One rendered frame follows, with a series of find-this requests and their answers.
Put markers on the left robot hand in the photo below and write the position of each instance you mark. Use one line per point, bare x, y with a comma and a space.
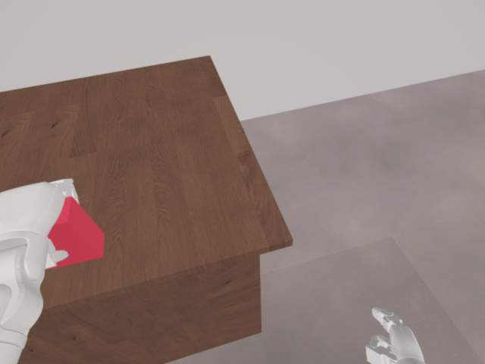
35, 208

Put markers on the table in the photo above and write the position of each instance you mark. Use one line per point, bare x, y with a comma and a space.
161, 163

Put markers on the sponge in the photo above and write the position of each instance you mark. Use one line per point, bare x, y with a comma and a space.
76, 233

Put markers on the robot left forearm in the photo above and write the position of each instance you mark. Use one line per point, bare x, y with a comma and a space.
22, 269

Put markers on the right robot hand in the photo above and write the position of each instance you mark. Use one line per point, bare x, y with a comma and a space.
402, 343

